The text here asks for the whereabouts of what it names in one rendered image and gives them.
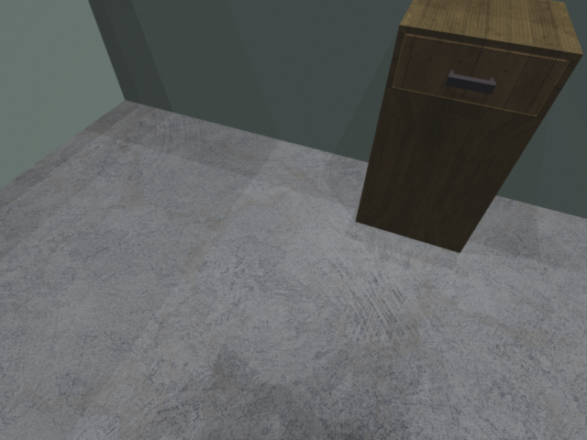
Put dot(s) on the cabinet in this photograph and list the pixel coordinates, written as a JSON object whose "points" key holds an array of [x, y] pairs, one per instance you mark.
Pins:
{"points": [[436, 162]]}

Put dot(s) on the handle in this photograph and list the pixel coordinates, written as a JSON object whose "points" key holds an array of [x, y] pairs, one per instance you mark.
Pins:
{"points": [[470, 83]]}

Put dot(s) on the drawer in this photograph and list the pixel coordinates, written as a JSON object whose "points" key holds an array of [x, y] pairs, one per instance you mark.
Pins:
{"points": [[523, 80]]}

